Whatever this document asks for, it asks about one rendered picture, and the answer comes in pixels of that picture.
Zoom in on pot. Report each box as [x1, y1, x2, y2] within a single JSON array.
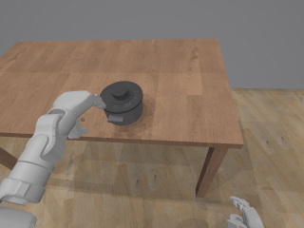
[[104, 101, 143, 126]]

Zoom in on knob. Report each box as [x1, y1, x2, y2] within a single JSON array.
[[111, 85, 128, 99]]

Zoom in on left robot upper arm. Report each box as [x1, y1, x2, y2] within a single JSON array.
[[0, 205, 37, 228]]

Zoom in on robot left forearm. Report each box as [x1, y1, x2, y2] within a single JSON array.
[[0, 106, 77, 206]]

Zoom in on right robot hand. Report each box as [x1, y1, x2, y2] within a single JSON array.
[[227, 196, 264, 228]]

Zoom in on lid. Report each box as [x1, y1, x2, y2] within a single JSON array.
[[100, 81, 143, 114]]

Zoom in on left robot hand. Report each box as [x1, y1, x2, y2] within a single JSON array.
[[53, 90, 106, 139]]

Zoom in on table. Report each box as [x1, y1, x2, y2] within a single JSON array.
[[0, 38, 244, 198]]

